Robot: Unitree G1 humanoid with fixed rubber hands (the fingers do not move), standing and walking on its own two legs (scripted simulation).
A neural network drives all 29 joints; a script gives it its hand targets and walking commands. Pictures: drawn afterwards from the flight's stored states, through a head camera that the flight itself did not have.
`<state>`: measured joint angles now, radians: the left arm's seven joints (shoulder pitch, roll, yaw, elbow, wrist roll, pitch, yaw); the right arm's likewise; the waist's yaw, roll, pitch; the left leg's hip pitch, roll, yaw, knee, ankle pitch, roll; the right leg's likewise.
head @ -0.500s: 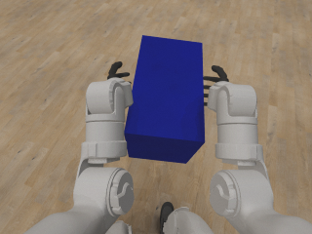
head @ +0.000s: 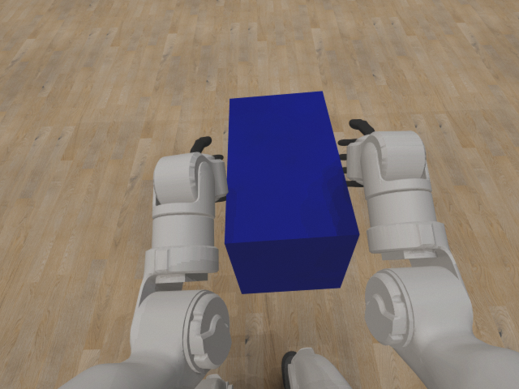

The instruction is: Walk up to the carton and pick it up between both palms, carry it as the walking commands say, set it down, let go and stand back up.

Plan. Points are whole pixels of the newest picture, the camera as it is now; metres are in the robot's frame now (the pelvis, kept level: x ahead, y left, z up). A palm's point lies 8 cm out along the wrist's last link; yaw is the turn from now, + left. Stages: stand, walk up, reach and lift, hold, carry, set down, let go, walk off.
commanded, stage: carry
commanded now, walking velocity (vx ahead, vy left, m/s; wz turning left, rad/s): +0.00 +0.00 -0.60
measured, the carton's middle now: (283, 190) +0.42 -0.05 +0.02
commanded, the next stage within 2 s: none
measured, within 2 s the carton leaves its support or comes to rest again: neither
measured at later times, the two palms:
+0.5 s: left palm (299, 240) +0.28 -0.05 +0.12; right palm (518, 282) +0.22 -0.28 +0.12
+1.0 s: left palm (435, 355) +0.15 -0.15 +0.14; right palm out of the picture +0.05 -0.37 +0.15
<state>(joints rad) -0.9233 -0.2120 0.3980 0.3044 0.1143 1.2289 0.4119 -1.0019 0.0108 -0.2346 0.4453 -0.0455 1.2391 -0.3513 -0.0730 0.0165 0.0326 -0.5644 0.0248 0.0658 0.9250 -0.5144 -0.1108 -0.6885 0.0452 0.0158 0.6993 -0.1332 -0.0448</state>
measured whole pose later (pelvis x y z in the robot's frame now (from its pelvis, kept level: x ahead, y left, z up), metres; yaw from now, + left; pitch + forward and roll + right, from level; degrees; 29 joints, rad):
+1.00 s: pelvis -0.23 -0.08 +0.01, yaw -25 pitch +5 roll -2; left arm -0.89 -0.17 0.31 0.45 0.11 1.19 0.35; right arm -0.91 0.04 -0.24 0.45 -0.14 1.24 -0.30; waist -0.02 0.07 -0.07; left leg -0.57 0.17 0.01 0.74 -0.31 -0.08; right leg -0.38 -0.04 -0.02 0.67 -0.37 0.05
